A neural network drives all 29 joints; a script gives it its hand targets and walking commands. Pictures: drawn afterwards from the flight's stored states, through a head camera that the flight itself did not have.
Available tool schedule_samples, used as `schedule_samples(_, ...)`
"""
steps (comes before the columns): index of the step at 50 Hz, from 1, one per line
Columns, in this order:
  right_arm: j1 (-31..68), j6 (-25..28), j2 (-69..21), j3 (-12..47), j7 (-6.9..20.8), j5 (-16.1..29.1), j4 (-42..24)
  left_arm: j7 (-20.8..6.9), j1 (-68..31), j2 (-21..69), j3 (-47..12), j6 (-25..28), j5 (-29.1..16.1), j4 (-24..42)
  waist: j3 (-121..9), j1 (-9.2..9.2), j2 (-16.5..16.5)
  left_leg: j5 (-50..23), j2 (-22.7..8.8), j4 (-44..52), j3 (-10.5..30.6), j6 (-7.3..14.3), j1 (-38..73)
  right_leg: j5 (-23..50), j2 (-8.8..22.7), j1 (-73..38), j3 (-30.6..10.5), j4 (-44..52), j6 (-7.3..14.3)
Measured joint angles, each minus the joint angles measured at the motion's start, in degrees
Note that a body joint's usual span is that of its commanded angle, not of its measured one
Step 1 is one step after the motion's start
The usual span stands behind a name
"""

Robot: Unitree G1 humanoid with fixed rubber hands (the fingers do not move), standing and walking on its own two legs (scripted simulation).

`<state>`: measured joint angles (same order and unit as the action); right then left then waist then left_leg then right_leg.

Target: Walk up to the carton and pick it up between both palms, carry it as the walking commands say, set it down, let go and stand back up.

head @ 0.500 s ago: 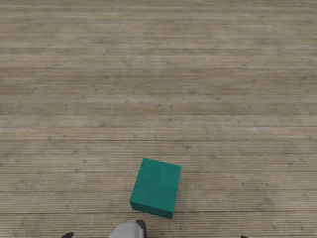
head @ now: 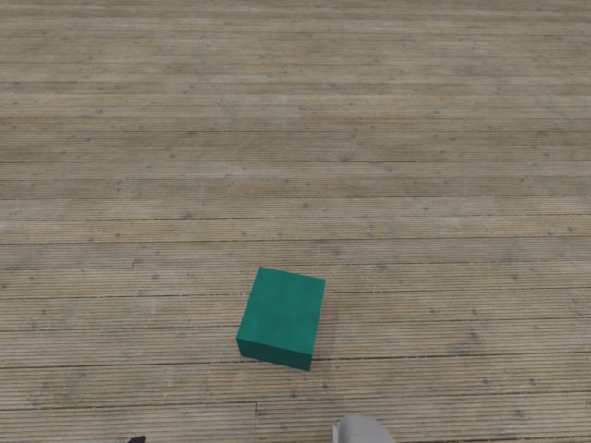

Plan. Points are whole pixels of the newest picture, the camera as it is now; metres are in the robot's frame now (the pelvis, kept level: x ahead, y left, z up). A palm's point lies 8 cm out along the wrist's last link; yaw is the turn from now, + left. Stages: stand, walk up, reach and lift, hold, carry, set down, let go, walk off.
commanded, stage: walk up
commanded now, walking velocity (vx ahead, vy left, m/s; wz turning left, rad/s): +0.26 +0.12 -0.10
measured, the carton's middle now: (283, 317) +0.56 +0.03 -0.69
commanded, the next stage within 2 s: none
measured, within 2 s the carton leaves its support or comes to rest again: neither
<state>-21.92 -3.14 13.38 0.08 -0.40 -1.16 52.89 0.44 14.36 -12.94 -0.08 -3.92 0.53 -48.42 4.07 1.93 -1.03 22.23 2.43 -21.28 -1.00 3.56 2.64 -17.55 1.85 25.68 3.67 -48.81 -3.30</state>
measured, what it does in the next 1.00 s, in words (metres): walks ahead: right foot, then left foot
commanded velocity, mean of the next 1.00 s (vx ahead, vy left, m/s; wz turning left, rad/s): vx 0.09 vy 0.06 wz -0.01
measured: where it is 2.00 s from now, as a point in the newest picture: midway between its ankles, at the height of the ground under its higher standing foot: outside the picture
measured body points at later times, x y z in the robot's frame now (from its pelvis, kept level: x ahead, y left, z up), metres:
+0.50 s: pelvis +0.11 +0.00 +0.00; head +0.14 -0.01 +0.45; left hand +0.19 +0.25 -0.13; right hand +0.16 -0.24 -0.15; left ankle +0.16 +0.13 -0.70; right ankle +0.10 -0.12 -0.74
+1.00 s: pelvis +0.10 +0.04 -0.01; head +0.13 +0.03 +0.44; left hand +0.16 +0.29 -0.14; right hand +0.17 -0.20 -0.15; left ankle +0.22 +0.13 -0.73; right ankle +0.09 -0.08 -0.74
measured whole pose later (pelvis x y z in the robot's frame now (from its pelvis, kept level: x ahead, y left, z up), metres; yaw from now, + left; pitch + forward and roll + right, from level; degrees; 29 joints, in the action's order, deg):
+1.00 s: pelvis +0.10 +0.04 -0.01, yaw +0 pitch -1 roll +0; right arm -13.2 -2.5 12.6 0.1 -0.9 -1.2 50.5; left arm 0.5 15.4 -11.9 -0.1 -3.6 0.5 -48.9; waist 4.0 -0.4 -1.6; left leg 6.5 0.2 -28.1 -4.6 3.3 -22.5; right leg -18.8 1.6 12.4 4.1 -32.5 1.0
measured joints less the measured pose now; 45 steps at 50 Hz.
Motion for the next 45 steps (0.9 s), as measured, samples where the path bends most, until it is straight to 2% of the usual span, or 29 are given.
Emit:
schedule_samples(2,-1.44,0.8,-0.01,0.0,-0.03,0.0,0.34,-0.5,0.02,-0.2,0.01,0.48,0.0,0.03,-0.04,0.58,-0.35,-0.76,-0.35,2.01,-0.09,0.0,0.8,-0.1,0.02,1.46,-0.06,-5.38,-0.45)
schedule_samples(6,-2.93,2.78,-0.02,0.0,-0.59,0.0,0.97,-0.96,-0.1,-0.55,0.0,1.59,0.0,0.05,-0.06,1.66,0.03,-0.41,-0.53,3.5,-0.74,-0.17,1.72,-0.15,0.03,1.62,-0.1,-5.75,-0.07)
schedule_samples(8,-3.41,3.21,-0.03,0.01,-0.65,0.0,1.33,-1.02,-0.55,-0.38,0.0,1.96,0.0,0.06,-0.08,1.89,0.2,0.69,-0.37,3.5,-1.59,-0.38,2.3,-0.19,0.04,1.59,-0.13,-3.97,0.44)
schedule_samples(11,-4.04,3.38,-0.04,0.02,-0.64,0.03,1.95,-1.03,-2.12,0.05,0.0,2.83,0.0,0.13,-0.09,2.7,0.16,2.91,0.02,2.11,-2.17,-0.73,2.43,-0.26,0.04,-0.06,-0.19,4.85,1.95)
schedule_samples(12,-4.42,3.4,-0.04,0.02,-0.64,0.15,2.19,-1.03,-2.7,0.11,0.01,3.62,0.0,0.16,-0.07,2.66,0.19,4.42,0.12,-1.01,-2.23,-0.81,1.29,0.54,0.04,-1.54,-0.25,9.13,2.69)
schedule_samples(14,-4.54,3.45,0.01,0.02,-0.64,0.46,2.56,-0.86,-3.42,0.68,0.03,5.32,0.0,0.09,0.3,2.12,-0.78,7.1,-0.81,-15.23,-2.3,-0.85,-4.75,0.98,-0.17,-2.66,0.6,10.26,4.11)
schedule_samples(16,-3.94,3.45,0.01,0.03,-0.63,0.62,2.49,-0.59,-3.38,0.96,0.04,5.81,0.0,0.06,0.23,0.33,-0.82,7.66,-0.95,-30.96,-2.29,-1.03,-12.58,0.11,0.11,-4.09,0.71,10.85,4.79)
schedule_samples(17,-3.48,3.46,0.05,0.03,-0.59,0.62,2.32,-0.43,-3.27,0.96,0.04,5.84,0.0,0.07,0.18,-0.66,-0.77,7.25,-1.06,-35.78,-2.22,-1.18,-15.87,0.11,0.4,-5.37,0.72,11.95,4.82)
schedule_samples(19,-1.69,3.46,0.24,0.03,-0.17,0.63,2.02,-0.04,-2.66,0.83,0.01,5.87,0.0,0.06,0.12,-2.24,-0.84,4.58,-2.04,-39.22,-2.1,-1.32,-21.23,0.59,0.79,-8.12,0.79,14.56,4.61)
schedule_samples(22,2.05,3.39,0.3,0.03,0.47,0.55,0.99,0.05,-1.17,0.63,-0.01,5.75,0.0,0.03,0.1,-3.4,-1.08,2.2,-4.76,-38.02,-2.04,-1.66,-27.22,0.85,0.9,-11.27,0.85,17.03,3.98)
schedule_samples(24,4.58,3.09,0.29,0.03,0.89,0.44,0.16,0.05,-0.49,0.65,-0.02,5.1,0.0,-0.08,0.04,-3.65,-1.23,0.22,-6.01,-32.67,-2.01,-1.88,-29.27,0.78,0.85,-12.67,0.87,18.16,3.55)
schedule_samples(26,6.59,3.1,0.23,0.02,0.93,0.44,-0.65,0.05,-0.44,0.78,-0.02,4.45,0.0,-0.39,0.01,-3.71,-1.19,-3.86,-6.29,-24.37,-2.02,-1.99,-29.13,0.4,0.79,-13.52,0.9,18.42,2.96)
schedule_samples(29,8.0,3.63,0.22,0.03,0.82,0.44,-1.42,0.05,-0.41,1.48,-0.02,3.79,0.0,-0.47,-0.14,-3.45,-1.51,-14.52,-5.86,-12.19,-2.0,-2.09,-25.52,-0.94,0.43,-14.53,0.93,17.61,1.3)
schedule_samples(30,8.32,3.77,-0.1,0.03,0.79,0.39,-1.45,0.05,-0.45,1.49,-0.02,3.52,0.0,-0.51,-0.08,-3.06,-1.07,-13.72,-5.67,-11.61,-2.09,-2.03,-24.87,-2.11,0.58,-14.51,0.83,16.57,1.14)
schedule_samples(33,8.67,3.83,-0.64,0.0,0.57,0.18,-1.98,0.05,-0.47,1.49,-0.01,1.8,0.0,-0.56,0.0,-1.7,-0.33,-12.3,-5.35,-11.48,-2.05,-1.28,-24.69,-10.86,0.09,-11.22,0.92,5.75,2.03)
schedule_samples(36,8.68,3.5,-0.65,0.0,-0.18,0.15,-2.32,0.05,-0.46,1.08,0.0,0.1,0.0,-0.53,0.05,-1.08,-0.29,-13.51,-5.44,-9.78,-2.08,-0.52,-24.75,-12.39,-0.21,-6.97,0.88,-6.36,1.43)
schedule_samples(38,8.67,3.23,-0.67,0.02,-0.46,0.12,-2.41,0.05,-0.42,0.72,0.0,-0.79,0.0,-0.46,-0.02,-1.09,-0.2,-14.21,-5.35,-9.0,-2.14,-0.31,-24.89,-12.47,-0.18,-6.24,0.79,-8.62,1.79)
schedule_samples(41,8.66,2.93,-0.69,0.02,-0.62,-0.02,-2.42,0.04,-0.41,0.52,-0.01,-0.81,0.0,-0.43,-0.05,-0.97,0.29,-15.19,-4.49,-7.78,-2.23,-0.24,-25.02,-12.5,-0.17,-7.44,0.74,-4.89,2.77)
schedule_samples(45,8.67,1.87,-0.7,0.04,-0.71,-0.04,-2.39,0.04,-0.36,0.55,-0.01,-0.79,0.0,-0.4,-0.09,-0.99,0.44,-16.82,-2.8,-6.72,-2.58,-0.08,-25.66,-11.18,-0.26,-10.65,0.69,7.74,3.73)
